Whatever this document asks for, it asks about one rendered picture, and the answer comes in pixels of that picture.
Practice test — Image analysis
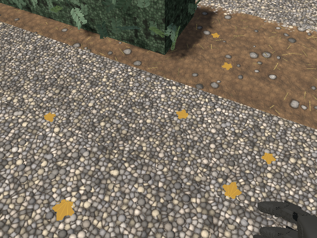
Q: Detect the right robot hand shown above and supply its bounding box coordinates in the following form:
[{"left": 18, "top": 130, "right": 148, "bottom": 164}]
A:
[{"left": 253, "top": 200, "right": 317, "bottom": 238}]

